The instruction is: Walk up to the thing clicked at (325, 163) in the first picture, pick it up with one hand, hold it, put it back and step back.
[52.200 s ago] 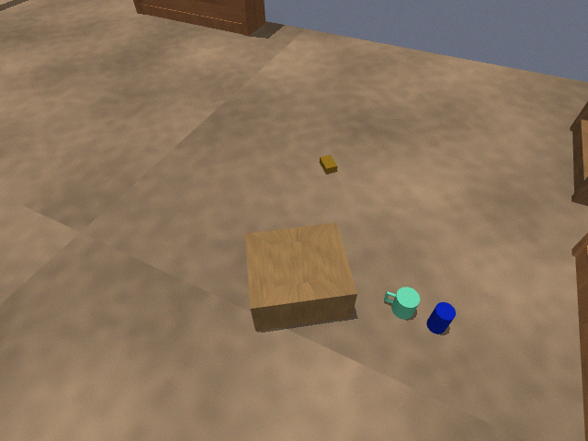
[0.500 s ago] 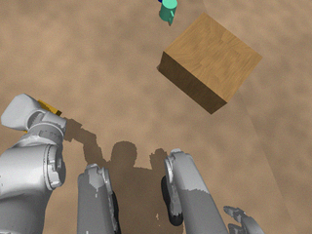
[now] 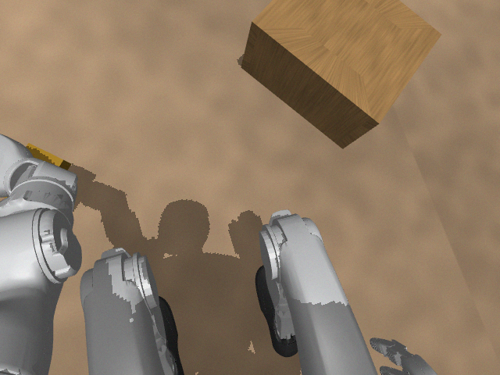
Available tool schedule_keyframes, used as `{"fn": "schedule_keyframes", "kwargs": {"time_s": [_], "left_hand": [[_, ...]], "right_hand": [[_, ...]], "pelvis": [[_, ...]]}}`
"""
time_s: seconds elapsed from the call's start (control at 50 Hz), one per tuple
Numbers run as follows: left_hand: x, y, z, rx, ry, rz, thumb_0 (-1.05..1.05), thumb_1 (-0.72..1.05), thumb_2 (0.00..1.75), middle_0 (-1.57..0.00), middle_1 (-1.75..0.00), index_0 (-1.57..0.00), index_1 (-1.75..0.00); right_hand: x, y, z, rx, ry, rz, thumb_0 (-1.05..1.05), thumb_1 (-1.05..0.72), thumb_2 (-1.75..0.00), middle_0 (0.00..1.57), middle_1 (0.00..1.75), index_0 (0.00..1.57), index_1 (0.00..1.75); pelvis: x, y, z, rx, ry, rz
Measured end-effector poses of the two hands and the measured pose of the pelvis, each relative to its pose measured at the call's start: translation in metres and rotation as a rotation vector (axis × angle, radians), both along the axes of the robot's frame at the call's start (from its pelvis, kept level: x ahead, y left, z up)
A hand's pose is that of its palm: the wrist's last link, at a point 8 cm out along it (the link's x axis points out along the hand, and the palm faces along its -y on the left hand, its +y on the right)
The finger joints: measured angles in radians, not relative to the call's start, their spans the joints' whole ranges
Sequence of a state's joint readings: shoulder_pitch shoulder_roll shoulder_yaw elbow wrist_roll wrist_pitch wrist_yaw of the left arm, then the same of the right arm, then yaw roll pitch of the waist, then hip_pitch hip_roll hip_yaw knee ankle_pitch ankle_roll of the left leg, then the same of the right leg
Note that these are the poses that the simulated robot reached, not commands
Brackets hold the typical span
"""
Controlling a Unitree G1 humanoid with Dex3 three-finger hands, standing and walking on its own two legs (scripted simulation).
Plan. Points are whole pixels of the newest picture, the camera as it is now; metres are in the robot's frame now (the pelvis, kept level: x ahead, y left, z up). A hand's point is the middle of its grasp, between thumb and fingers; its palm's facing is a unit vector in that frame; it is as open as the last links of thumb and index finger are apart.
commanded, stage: crouch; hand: left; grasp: from above
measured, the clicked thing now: (35, 177) +0.47 +0.29 -0.19
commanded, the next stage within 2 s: lower in 0.40 s
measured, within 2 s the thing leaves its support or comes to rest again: rests again in 1.82 s
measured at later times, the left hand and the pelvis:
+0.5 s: hand (40, 188) +0.45 +0.29 -0.21, palm faces -0.21 -0.36 -0.91, open 8.7 cm; pelvis +0.00 +0.00 -0.04, yaw -1 degrees
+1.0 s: hand (58, 191) +0.46 +0.28 -0.26, palm faces -0.24 -0.38 -0.90, open 8.7 cm; pelvis +0.00 +0.00 -0.06, yaw -4 degrees
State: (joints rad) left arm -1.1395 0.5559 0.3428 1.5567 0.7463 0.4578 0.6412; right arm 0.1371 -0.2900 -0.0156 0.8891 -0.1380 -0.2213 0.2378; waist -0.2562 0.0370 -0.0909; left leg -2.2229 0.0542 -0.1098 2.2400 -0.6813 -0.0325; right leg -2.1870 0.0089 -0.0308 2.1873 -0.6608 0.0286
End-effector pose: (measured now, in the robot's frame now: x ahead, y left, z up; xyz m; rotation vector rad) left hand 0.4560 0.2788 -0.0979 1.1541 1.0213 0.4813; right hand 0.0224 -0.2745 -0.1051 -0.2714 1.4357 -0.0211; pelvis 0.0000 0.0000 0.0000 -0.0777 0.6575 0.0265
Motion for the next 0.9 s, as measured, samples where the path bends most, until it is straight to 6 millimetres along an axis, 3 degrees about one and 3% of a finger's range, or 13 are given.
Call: {"fn": "schedule_keyframes", "kwargs": {"time_s": [0.22,0.46,0.7,0.9], "left_hand": [[-0.003,0.005,-0.009,-0.01,0.051,0.004,0.02,0.17,0.33,-0.84,-0.28,-0.88,-0.3],[-0.003,0.012,-0.05,0.002,0.043,-0.029,0.03,0.18,0.28,-0.86,-0.26,-0.91,-0.27],[0.004,0.008,-0.069,-0.014,0.053,-0.005,0.02,0.15,0.35,-0.86,-0.28,-0.9,-0.29],[0.005,0.007,-0.096,-0.007,0.064,-0.037,0.01,0.17,0.33,-0.84,-0.3,-0.88,-0.31]], "right_hand": [[-0.006,0.013,-0.026,0.073,0.006,0.003,0.0,-0.91,-0.89,0.2,0.3,0.2,0.3],[-0.023,0.009,-0.033,0.062,0.063,0.073,0.0,-0.91,-0.89,0.2,0.3,0.2,0.3],[-0.034,0.013,-0.037,0.078,0.107,0.065,0.0,-0.92,-0.9,0.19,0.3,0.2,0.3],[-0.043,0.019,-0.036,0.105,0.133,0.099,0.0,-0.92,-0.89,0.19,0.3,0.2,0.3]], "pelvis": [[0.0,0.0,-0.015,0.007,-0.014,-0.005],[-0.003,0.0,-0.04,-0.007,-0.04,-0.006],[0.0,0.003,-0.05,-0.027,-0.05,-0.017],[-0.002,0.004,-0.058,-0.045,-0.074,-0.025]]}}
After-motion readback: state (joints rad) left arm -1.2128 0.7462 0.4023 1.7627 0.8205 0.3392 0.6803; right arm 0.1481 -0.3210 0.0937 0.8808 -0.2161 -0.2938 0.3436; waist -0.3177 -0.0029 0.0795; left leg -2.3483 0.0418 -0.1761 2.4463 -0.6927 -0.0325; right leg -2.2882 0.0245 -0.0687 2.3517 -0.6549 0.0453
